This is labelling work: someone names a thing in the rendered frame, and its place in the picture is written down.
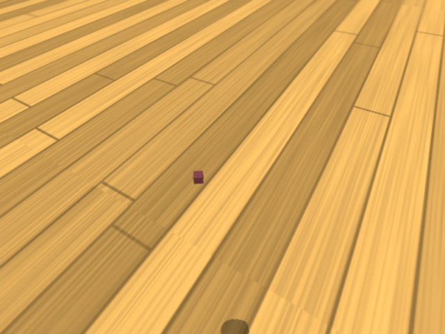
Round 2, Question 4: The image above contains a cube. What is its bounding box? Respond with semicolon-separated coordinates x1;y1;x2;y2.
193;170;203;184

